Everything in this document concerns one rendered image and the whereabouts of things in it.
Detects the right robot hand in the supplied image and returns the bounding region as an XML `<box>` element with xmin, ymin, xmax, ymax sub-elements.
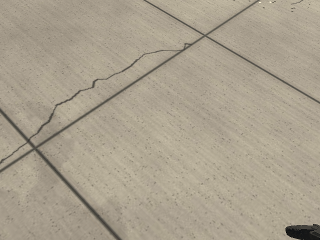
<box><xmin>285</xmin><ymin>224</ymin><xmax>320</xmax><ymax>240</ymax></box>

